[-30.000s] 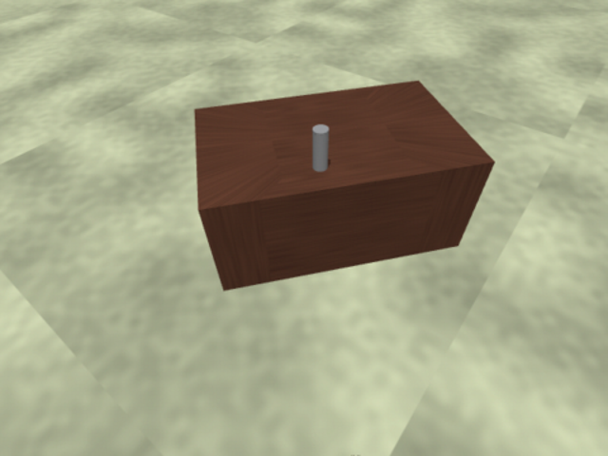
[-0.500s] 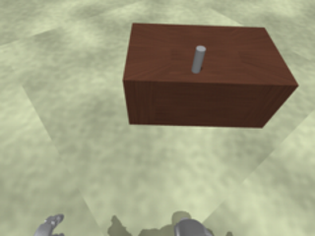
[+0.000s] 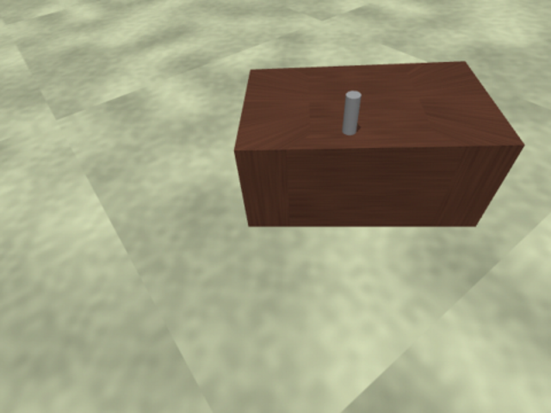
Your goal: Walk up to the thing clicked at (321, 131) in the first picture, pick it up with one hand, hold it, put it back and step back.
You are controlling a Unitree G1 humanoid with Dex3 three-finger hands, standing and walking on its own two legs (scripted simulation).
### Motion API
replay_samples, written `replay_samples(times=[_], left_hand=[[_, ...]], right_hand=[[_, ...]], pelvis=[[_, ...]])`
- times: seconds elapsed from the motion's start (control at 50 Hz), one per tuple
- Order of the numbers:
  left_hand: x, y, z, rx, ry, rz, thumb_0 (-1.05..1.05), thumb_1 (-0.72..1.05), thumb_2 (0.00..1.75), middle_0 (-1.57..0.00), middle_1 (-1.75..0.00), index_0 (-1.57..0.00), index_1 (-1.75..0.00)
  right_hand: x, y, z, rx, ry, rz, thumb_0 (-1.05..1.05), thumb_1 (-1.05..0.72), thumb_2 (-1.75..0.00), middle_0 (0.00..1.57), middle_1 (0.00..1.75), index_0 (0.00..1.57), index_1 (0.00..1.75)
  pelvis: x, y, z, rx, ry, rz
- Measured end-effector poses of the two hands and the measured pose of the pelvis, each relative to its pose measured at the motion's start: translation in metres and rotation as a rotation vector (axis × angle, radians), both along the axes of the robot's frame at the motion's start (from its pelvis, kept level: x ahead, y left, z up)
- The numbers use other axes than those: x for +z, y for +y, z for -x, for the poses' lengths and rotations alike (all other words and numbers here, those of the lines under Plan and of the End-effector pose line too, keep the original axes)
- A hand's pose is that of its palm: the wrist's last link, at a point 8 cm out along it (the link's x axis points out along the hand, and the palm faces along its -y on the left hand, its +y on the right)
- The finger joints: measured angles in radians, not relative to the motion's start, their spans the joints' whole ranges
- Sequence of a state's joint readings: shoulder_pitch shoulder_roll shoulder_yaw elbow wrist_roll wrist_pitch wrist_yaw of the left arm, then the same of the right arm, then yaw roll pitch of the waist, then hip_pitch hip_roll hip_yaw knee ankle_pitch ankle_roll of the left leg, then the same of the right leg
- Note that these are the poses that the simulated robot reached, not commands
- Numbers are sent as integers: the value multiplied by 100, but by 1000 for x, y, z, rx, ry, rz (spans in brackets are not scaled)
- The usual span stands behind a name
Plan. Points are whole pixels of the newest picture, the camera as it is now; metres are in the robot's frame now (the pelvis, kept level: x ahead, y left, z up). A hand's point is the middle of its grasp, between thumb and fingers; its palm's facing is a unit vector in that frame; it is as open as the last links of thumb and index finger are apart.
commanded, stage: step back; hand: right
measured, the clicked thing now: (351, 113) +1.14 -0.21 -0.23
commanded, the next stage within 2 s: stand in 0.84 s
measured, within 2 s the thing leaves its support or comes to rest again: neither
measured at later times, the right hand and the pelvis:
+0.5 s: hand out of the picture +0.09 -0.27 -0.15, palm faces -0.04 +0.93 -0.36, open 7.4 cm; pelvis +0.03 -0.01 +0.01, yaw +1 degrees
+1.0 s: hand out of the picture +0.18 -0.21 -0.13, palm faces -0.03 +0.94 -0.34, open 7.4 cm; pelvis +0.06 +0.03 +0.02, yaw +0 degrees
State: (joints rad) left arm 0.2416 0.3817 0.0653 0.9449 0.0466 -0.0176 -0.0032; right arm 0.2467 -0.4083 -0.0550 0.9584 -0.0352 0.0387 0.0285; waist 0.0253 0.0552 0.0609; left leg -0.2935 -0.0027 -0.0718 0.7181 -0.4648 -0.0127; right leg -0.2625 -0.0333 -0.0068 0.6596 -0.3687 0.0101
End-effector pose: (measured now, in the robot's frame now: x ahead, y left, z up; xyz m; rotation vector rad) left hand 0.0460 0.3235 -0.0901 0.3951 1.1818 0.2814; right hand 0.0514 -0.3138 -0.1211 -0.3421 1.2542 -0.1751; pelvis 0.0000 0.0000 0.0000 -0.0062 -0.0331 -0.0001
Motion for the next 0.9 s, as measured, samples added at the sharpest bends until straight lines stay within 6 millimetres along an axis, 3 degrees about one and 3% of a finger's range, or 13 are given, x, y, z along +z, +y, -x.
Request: replay_samples(times=[0.06, 0.14, 0.28, 0.36, 0.48, 0.76, 0.9], left_hand=[[-5, 13, 0, 0, 7, 0, 1, 90, 89, -20, -30, -21, -30], [-5, 15, -6, -11, 36, 21, 1, 90, 89, -20, -30, -21, -30], [-3, -2, -44, -54, -20, 41, 1, 90, 89, -20, -30, -21, -30], [-7, -21, -61, -52, -71, 43, 1, 90, 89, -20, -30, -21, -30], [-3, -36, -75, -43, -92, 81, 1, 90, 89, -20, -30, -21, -30], [-17, 4, -98, 0, -48, 97, 1, 90, 89, -20, -30, -21, -30], [-13, 12, -101, 6, -34, 98, 1, 90, 89, -20, -30, -21, -30]], right_hand=[[3, 13, 10, -7, 14, -4, 1, -90, -90, 20, 30, 20, 30], [13, 21, 19, -31, -13, -11, 1, -90, -90, 20, 30, 20, 30], [19, 3, 19, -57, -8, 13, 0, -90, -90, 21, 30, 20, 30], [7, -10, 3, -64, -5, 22, 1, -90, -90, 20, 30, 20, 30], [7, -6, -30, -21, -23, 10, 0, -90, -90, 20, 30, 20, 30], [17, 39, -73, 0, -21, 9, 0, -90, -90, 20, 30, 20, 30], [25, 52, -104, 17, -86, -5, 0, -90, -90, 20, 30, 20, 30]], pelvis=[[0, 7, 4, -9, -17, -45], [7, 10, 0, -8, -8, -22], [9, -3, -11, -13, -10, -18], [1, -12, -19, -3, -22, 11], [6, -9, -31, 10, -11, -10], [9, 19, -56, 9, 1, 4], [14, 27, -59, 7, -7, 2]])
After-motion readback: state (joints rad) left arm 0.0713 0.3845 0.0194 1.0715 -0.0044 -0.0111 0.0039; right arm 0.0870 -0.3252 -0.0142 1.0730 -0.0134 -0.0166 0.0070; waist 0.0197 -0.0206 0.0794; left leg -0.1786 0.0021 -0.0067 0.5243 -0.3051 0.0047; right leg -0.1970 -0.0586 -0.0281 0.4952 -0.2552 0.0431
